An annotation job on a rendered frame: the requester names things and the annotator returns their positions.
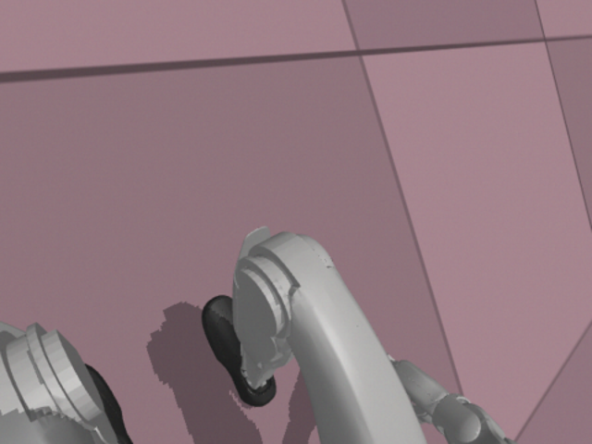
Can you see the right robot hand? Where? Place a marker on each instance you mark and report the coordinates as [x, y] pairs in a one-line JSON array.
[[423, 390]]

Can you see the right robot arm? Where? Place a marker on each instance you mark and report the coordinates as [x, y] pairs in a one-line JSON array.
[[462, 422]]

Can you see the left robot foot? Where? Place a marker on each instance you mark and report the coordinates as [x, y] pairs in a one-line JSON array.
[[112, 408]]

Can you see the right robot foot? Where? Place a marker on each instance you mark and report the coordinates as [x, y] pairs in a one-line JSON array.
[[217, 319]]

